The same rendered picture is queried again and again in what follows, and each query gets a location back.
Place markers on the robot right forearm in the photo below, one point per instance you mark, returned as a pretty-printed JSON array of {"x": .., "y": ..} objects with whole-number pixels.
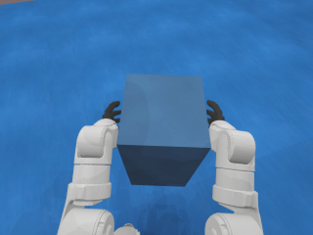
[{"x": 235, "y": 162}]

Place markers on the right robot upper arm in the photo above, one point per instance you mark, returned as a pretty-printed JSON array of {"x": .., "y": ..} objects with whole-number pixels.
[{"x": 222, "y": 223}]

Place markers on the right robot hand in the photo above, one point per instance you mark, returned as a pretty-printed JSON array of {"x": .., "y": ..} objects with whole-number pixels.
[{"x": 216, "y": 115}]

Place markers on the carton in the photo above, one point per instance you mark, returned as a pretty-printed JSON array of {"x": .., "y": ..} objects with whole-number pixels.
[{"x": 163, "y": 134}]

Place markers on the left robot upper arm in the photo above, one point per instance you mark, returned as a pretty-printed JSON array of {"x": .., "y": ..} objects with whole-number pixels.
[{"x": 81, "y": 221}]

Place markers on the robot left forearm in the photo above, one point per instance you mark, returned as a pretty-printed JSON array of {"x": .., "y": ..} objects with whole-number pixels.
[{"x": 92, "y": 166}]

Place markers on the left robot hand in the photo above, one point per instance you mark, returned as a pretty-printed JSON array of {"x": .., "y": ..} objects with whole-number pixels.
[{"x": 110, "y": 113}]

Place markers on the robot left shin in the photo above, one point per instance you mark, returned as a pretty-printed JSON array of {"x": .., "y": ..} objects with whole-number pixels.
[{"x": 128, "y": 225}]

